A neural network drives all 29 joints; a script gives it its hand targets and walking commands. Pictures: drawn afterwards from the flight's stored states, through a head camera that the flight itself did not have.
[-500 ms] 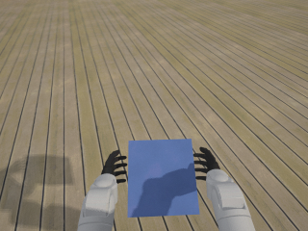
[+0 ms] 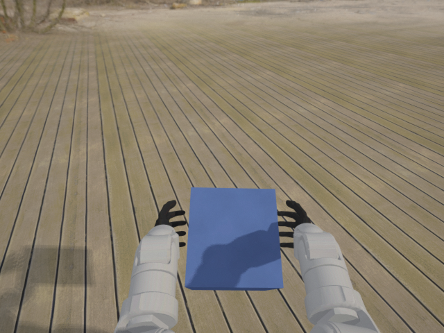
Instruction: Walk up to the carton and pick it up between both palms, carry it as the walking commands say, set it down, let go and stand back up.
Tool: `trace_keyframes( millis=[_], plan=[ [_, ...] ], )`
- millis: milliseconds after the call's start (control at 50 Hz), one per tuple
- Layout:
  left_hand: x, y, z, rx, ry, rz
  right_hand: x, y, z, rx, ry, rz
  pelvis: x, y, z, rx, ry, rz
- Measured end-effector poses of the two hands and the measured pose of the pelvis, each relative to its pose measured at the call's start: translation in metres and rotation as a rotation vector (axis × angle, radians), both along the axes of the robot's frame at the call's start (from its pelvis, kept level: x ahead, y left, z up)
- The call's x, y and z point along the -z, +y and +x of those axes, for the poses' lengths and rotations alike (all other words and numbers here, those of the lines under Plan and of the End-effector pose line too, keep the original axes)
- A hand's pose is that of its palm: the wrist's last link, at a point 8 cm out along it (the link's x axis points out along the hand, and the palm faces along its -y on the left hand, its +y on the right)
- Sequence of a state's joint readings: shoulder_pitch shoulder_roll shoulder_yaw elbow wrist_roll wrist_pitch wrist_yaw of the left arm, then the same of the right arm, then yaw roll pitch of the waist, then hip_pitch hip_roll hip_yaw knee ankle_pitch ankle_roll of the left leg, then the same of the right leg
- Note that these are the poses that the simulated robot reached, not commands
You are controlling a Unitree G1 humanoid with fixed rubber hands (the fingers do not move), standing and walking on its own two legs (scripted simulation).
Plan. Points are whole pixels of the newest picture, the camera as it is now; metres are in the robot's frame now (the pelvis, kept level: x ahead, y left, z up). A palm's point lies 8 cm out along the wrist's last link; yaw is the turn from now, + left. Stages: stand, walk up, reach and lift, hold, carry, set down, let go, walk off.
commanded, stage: set down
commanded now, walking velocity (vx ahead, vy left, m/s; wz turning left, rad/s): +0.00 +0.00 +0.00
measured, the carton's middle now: (230, 242) +0.36 +0.01 -0.03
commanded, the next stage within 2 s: none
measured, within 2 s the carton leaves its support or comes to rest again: neither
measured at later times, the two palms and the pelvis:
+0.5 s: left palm (167, 252) +0.32 +0.15 +0.00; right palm (292, 247) +0.33 -0.12 +0.00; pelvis +0.00 -0.01 +0.00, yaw +0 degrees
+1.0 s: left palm (175, 273) +0.33 +0.15 -0.10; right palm (284, 265) +0.35 -0.12 -0.10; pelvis -0.02 -0.01 -0.05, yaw +1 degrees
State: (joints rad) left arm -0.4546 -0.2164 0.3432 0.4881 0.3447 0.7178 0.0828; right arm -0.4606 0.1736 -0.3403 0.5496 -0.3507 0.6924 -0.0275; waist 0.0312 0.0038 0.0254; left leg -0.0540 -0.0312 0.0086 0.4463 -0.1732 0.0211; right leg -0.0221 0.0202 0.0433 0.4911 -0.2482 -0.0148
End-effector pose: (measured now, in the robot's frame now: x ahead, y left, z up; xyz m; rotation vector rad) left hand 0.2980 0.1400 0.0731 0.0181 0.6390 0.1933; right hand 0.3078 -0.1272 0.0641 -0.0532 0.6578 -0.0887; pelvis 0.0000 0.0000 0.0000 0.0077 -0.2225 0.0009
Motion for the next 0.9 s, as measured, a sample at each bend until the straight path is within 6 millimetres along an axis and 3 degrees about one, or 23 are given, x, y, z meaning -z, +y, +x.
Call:
trace_keyframes(
  millis=[100,240,640,900],
  plan=[
    [0.004,0.000,0.006,-0.003,0.011,-0.003,0.001,0.001,0.000,0.029,0.006,0.017,-0.002,-0.002,0.003,0.000,0.010,-0.004],
    [0.027,0.002,0.010,-0.005,0.049,-0.017,0.018,0.002,0.009,0.021,0.038,-0.005,-0.002,-0.004,0.004,0.003,0.051,-0.003],
    [0.096,0.007,0.021,-0.026,0.069,0.003,0.089,0.008,0.027,0.004,0.053,-0.009,0.012,-0.009,-0.002,-0.010,0.290,-0.015],
    [0.152,0.005,0.030,-0.063,0.042,-0.015,0.142,0.010,0.036,0.032,0.024,-0.006,0.038,-0.007,-0.019,-0.014,0.477,-0.023]
  ],
)
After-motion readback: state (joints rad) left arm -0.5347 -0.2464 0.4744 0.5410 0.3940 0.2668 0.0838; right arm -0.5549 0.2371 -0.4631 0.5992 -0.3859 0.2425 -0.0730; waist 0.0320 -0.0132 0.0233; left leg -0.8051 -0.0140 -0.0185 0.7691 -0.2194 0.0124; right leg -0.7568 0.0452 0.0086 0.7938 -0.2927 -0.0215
